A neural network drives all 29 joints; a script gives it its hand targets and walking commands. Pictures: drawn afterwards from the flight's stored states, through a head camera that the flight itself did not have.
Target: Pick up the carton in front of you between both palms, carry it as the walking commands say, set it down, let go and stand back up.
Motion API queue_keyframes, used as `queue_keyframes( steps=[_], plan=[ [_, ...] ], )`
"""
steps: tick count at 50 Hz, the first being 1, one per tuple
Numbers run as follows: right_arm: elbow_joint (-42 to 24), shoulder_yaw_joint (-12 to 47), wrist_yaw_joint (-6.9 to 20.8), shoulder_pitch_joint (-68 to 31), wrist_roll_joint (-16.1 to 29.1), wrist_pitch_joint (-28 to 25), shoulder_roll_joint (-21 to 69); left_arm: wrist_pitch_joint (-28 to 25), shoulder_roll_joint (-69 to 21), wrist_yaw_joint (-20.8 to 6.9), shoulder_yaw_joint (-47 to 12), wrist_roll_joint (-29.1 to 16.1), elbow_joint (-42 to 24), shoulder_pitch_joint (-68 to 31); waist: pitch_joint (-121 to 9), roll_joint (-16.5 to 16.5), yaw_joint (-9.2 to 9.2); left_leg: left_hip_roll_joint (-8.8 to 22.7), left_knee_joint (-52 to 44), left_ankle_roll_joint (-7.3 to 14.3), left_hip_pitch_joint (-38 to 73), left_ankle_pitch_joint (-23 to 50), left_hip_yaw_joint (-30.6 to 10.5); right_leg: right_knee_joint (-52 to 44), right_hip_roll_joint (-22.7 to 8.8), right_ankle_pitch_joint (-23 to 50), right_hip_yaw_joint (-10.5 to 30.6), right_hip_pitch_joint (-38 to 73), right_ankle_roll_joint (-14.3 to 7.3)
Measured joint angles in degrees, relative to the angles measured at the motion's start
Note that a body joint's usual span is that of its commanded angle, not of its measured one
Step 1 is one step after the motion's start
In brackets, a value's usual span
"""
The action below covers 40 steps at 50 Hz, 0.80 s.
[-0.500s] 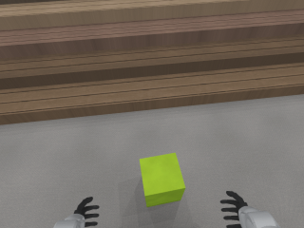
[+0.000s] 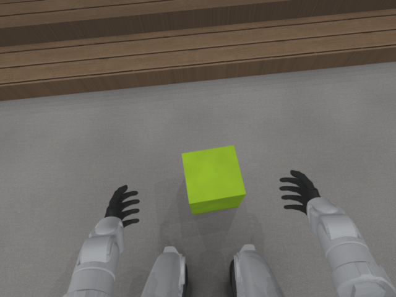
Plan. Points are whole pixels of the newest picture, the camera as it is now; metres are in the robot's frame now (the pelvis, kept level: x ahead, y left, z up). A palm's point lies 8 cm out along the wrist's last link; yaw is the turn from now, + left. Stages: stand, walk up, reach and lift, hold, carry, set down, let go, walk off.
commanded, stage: reach and lift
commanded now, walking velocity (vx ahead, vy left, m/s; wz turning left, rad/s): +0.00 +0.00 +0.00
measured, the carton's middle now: (211, 182) +0.50 -0.02 -0.56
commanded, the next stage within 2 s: none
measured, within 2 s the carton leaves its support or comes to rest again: neither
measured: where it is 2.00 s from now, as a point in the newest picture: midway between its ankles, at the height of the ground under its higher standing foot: outside the picture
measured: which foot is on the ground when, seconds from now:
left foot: down 0.00-1.00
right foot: down 0.00-1.00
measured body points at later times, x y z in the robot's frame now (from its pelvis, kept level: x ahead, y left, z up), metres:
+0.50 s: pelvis -0.02 -0.01 -0.04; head +0.27 -0.02 +0.30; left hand +0.46 +0.18 -0.14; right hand +0.52 -0.21 -0.13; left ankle +0.06 +0.13 -0.65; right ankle +0.06 -0.12 -0.65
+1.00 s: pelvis -0.01 +0.00 -0.14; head +0.33 -0.02 +0.14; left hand +0.48 +0.18 -0.30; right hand +0.53 -0.20 -0.31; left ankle +0.06 +0.14 -0.65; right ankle +0.06 -0.12 -0.65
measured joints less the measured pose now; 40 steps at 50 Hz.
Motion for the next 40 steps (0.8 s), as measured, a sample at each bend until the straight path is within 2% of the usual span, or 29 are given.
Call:
queue_keyframes(
  steps=[6, 14, 19, 28, 35, 40],
  plan=[
    [7.55, -2.65, -0.12, -14.57, -1.21, -0.04, -0.58, 0.14, -1.56, 2.21, 4.21, 1.09, 5.34, -13.56, 2.95, -0.06, 0.37, -0.08, 1.55, -0.34, -4.53, 1.41, 0.01, 2.05, 0.17, 1.23, 0.31, -4.85, -0.22],
    [17.43, -4.61, -1.04, -32.1, -1.27, -4.95, -3.5, -5.05, -2.12, 5.73, 9.1, 1.96, 11.85, -29.25, 4.59, -0.31, 1.04, 0.18, 2.78, -0.84, -13.23, 3.18, -0.01, 3.49, 0.79, 3.16, 0.66, -13.89, -0.48],
    [22.63, -5.2, -1.23, -41.3, -0.88, -8.53, -6.03, -8.75, -1.37, 6.7, 11.06, 1.47, 14.67, -36.72, 3.92, -0.34, 1.55, 0.28, 3.22, -1.07, -19.02, 3.69, -0.12, 3.95, 1.13, 3.78, 0.81, -19.8, -0.6],
    [26.53, -7.87, -0.22, -52.7, -3.15, -13.95, -9.08, -14.15, -0.41, 5.47, 14.59, 2.48, 15.07, -45.57, 2.91, -0.22, 2.07, 0.05, 1.39, -1.37, -26.41, 4.45, -0.37, 2.46, 1.33, 4.4, 1.06, -27.35, -0.74],
    [24.81, -12.39, 0.91, -52.14, -7.65, -16.92, -7.08, -17.78, -1.8, 3.0, 17.87, 5.92, 13.78, -44.77, -0.01, -0.26, 1.52, -0.55, -0.6, -1.62, -30.03, 4.64, -0.97, 0.76, 1.38, 4.31, 1.45, -30.99, -0.64],
    [24.88, -15.07, 0.85, -50.86, -9.65, -18.31, -5.14, -19.68, -3.01, 2.17, 20.11, 8.38, 15.05, -44.28, -2.36, -0.45, 0.98, -1.16, 3.71, -2.04, -35.58, 2.77, -1.72, 4.84, 1.77, 2.43, 2.08, -36.4, -0.21]
  ],
)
